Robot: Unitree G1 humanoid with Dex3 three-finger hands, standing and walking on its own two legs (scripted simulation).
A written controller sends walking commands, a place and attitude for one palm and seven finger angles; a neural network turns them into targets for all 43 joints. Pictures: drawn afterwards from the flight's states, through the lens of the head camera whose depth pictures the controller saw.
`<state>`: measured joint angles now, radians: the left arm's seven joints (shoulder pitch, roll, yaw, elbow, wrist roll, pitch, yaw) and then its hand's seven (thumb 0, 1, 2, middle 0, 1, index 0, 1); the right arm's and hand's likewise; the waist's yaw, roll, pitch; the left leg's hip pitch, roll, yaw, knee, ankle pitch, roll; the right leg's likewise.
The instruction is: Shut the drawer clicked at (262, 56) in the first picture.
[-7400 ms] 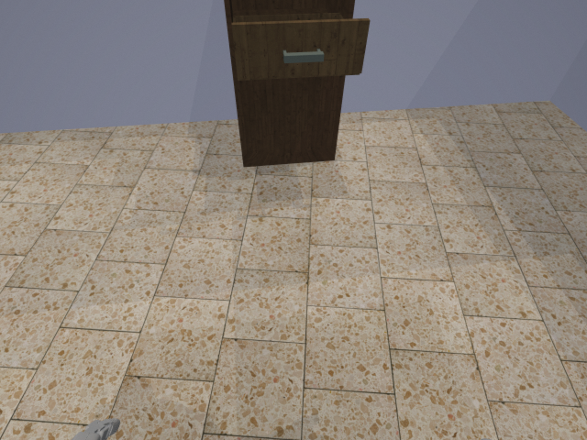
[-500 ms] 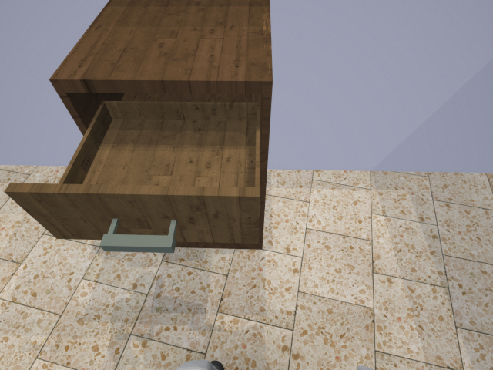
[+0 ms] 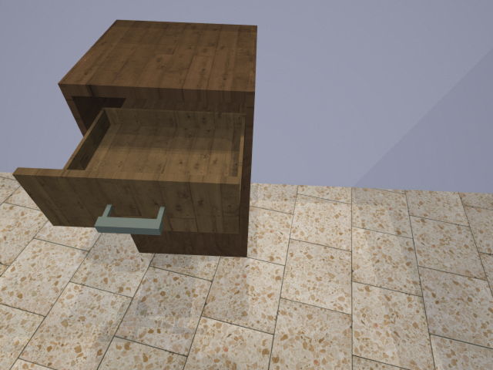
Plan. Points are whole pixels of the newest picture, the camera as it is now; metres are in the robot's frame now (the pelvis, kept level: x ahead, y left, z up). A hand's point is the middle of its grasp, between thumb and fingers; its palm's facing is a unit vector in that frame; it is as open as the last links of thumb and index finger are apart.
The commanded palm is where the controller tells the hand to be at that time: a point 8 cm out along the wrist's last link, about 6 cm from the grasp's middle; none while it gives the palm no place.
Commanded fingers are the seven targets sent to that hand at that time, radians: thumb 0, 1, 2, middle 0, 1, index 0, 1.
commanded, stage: come to a stop and stand still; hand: left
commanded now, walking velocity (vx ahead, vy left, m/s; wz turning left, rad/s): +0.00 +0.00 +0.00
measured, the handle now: (132, 217) +0.41 +0.28 -0.05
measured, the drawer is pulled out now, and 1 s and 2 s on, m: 0.28 0.28 0.28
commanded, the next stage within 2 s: look again from close up in 1.30 s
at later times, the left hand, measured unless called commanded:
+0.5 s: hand out of the picture -0.05 +0.17 -0.18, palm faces +0.07 -0.99 -0.15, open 7.3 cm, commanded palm none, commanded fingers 0.00 0.90 0.90 -0.20 -0.30 -0.20 -0.30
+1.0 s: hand out of the picture +0.01 +0.20 -0.17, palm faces +0.04 -0.98 -0.19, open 7.3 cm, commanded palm none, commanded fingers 0.00 0.90 0.90 -0.20 -0.30 -0.20 -0.30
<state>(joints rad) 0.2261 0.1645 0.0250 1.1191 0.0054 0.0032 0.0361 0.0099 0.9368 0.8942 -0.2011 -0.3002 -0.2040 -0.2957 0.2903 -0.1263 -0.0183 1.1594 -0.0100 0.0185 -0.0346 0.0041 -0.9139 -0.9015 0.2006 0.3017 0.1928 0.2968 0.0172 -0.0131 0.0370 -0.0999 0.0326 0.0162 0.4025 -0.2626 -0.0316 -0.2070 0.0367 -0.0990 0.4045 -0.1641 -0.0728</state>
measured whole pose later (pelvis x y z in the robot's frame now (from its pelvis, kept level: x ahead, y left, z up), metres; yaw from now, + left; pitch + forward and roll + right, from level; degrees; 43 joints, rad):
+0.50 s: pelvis -0.02 +0.02 +0.00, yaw -1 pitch +0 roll +1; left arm 0.33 0.11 0.03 1.15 0.01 0.00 0.03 0.01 0.91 0.89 -0.20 -0.30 -0.20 -0.30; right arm 0.41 -0.10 -0.02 1.15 -0.01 0.01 -0.03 0.00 -0.91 -0.90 0.20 0.30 0.19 0.30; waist 0.01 -0.02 0.01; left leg -0.17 0.01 0.03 0.41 -0.24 0.00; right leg -0.28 0.02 -0.07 0.40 -0.13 -0.05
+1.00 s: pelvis +0.02 +0.03 +0.00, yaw -1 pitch +0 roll +0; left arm 0.30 0.12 0.01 1.15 0.01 -0.02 0.04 0.01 0.92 0.89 -0.20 -0.30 -0.20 -0.30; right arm 0.31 -0.12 0.00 1.13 0.00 -0.02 -0.04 0.01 -0.92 -0.90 0.20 0.30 0.19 0.30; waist 0.01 0.01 0.02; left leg -0.08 -0.01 0.05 0.36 -0.28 0.02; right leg -0.22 0.00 -0.05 0.42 -0.19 -0.02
